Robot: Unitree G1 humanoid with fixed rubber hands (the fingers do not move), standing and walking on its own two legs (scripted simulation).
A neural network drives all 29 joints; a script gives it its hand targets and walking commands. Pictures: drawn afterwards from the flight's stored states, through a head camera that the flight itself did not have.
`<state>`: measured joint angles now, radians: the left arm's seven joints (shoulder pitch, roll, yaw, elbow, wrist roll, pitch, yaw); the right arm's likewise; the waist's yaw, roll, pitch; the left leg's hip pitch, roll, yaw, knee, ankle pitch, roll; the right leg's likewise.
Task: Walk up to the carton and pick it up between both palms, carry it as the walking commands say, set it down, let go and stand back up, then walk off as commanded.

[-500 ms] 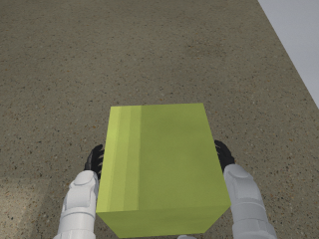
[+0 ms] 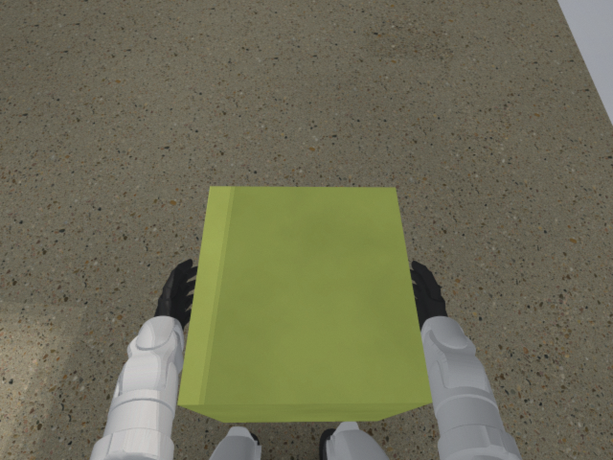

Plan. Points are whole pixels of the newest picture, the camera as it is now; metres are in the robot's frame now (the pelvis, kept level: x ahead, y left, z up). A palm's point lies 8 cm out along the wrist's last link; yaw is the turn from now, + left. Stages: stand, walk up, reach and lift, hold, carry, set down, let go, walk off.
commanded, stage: set down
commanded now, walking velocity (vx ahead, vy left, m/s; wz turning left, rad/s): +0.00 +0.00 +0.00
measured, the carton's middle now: (302, 315) +0.33 -0.01 -0.13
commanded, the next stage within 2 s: none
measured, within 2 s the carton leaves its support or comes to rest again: neither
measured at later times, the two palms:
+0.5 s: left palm (192, 304) +0.36 +0.17 -0.16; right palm (407, 310) +0.34 -0.19 -0.17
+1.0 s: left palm (207, 312) +0.38 +0.16 -0.26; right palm (393, 311) +0.37 -0.19 -0.25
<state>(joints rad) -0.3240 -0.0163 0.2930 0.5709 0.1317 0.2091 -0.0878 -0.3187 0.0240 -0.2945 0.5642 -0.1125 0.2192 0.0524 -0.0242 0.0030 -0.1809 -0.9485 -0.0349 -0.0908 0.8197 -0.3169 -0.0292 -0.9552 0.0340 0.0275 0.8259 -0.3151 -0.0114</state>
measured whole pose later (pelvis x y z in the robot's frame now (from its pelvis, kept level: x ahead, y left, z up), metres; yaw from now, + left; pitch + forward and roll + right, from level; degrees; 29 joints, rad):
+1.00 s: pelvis -0.05 +0.01 -0.17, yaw +0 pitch +43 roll -1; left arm -0.74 0.06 0.32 0.70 0.02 0.21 0.02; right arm -0.75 -0.10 -0.31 0.68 0.00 0.26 -0.01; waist -0.03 0.03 -0.22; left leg -1.80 -0.08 -0.07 1.56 -0.50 -0.03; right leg -1.80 0.04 0.02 1.55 -0.50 0.02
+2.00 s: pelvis -0.10 +0.01 -0.30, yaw +0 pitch +35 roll +1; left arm -1.22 0.20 0.29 0.73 -0.09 0.22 0.10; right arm -1.22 -0.28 -0.27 0.70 0.10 0.26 -0.05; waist -0.04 0.03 0.35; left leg -2.09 -0.09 -0.05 2.00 -0.53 -0.06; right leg -2.11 0.06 0.04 2.00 -0.52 0.03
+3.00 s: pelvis -0.11 +0.01 -0.35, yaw +0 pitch +28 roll +0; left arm -1.42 0.30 0.20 0.96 -0.16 0.21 0.12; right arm -1.40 -0.36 -0.16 0.93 0.19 0.23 -0.11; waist -0.03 0.02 0.52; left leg -2.14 -0.11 -0.04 2.18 -0.53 -0.07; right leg -2.15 0.07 0.03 2.18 -0.51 0.04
